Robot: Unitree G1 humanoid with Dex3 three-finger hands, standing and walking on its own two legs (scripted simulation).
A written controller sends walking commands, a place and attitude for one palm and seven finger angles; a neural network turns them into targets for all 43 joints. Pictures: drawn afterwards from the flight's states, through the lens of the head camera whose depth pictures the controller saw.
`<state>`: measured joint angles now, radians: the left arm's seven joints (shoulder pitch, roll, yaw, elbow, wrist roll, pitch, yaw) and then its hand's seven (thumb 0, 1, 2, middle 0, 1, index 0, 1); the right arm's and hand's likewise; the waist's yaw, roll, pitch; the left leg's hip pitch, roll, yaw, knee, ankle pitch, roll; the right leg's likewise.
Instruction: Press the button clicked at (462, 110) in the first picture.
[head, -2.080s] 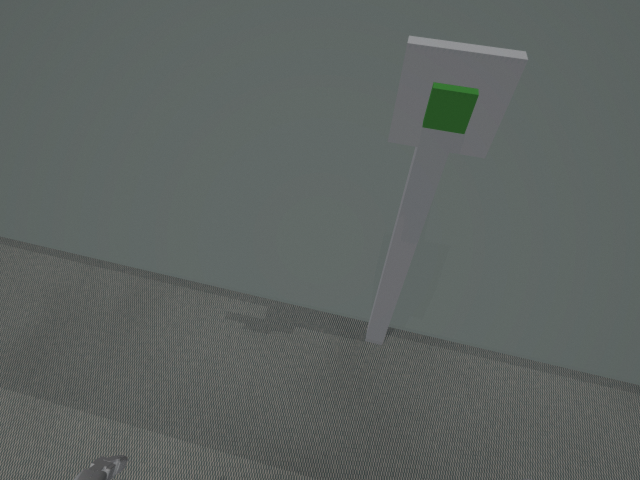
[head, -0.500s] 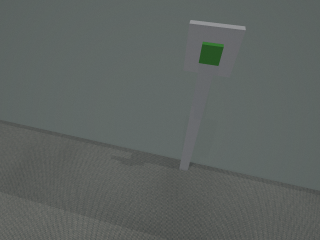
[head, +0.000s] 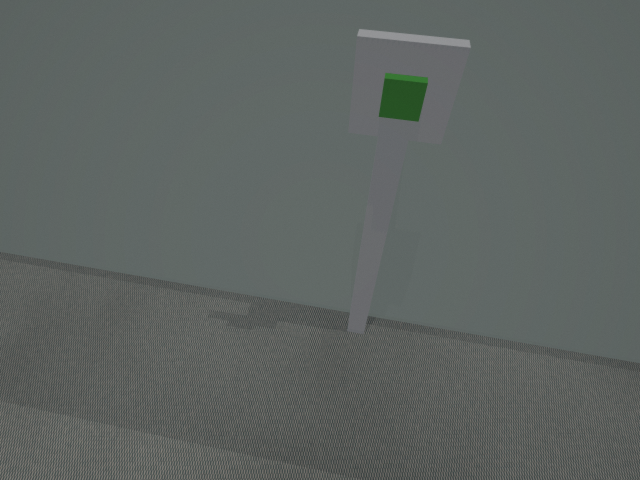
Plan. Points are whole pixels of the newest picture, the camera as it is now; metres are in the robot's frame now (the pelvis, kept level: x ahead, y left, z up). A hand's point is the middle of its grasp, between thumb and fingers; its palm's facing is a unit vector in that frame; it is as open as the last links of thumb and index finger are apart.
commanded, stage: turn to face it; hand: left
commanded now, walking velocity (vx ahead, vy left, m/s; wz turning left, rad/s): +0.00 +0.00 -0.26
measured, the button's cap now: (402, 96) +0.68 -0.09 +0.14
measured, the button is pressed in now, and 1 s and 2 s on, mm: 0 0 0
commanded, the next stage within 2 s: take the last steps up to it in 0.10 s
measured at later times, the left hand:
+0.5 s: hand out of the picture +0.07 +0.19 -0.17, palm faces -0.12 -0.98 -0.16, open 7.4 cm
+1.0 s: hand (295, 433) +0.23 +0.06 -0.18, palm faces -0.16 -0.97 -0.19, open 7.2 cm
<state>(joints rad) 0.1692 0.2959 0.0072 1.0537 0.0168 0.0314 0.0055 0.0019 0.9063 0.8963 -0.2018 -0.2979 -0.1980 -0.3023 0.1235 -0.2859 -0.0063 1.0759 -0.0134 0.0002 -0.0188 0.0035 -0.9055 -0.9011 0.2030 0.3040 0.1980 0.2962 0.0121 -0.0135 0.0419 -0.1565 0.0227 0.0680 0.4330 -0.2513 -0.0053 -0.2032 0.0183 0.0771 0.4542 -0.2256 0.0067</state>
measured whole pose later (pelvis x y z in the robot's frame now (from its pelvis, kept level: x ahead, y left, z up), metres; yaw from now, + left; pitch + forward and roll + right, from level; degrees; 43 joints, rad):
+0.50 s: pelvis +0.01 +0.00 +0.00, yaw -8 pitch +1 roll -1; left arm 0.27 0.22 0.08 1.00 0.04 0.07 -0.05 0.01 0.91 0.90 -0.20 -0.30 -0.20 -0.30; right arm 0.37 -0.20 -0.05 1.08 -0.03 -0.04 -0.04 0.00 -0.91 -0.90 0.20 0.30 0.20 0.30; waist -0.03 -0.02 -0.01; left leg -0.17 0.09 0.16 0.46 -0.30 0.00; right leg -0.50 0.01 0.02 1.03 -0.33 0.01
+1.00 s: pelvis +0.15 -0.12 -0.01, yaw -11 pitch +1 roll -3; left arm 0.23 0.18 0.06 1.04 0.03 -0.04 0.02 -0.01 0.94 0.90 -0.20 -0.30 -0.20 -0.30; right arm 0.24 -0.18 -0.06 1.04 -0.03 -0.01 -0.01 0.01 -0.91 -0.90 0.20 0.30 0.19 0.30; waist -0.02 0.01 0.02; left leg -0.51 0.12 0.11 1.02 -0.38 -0.03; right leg -0.19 0.01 -0.17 0.46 -0.29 -0.03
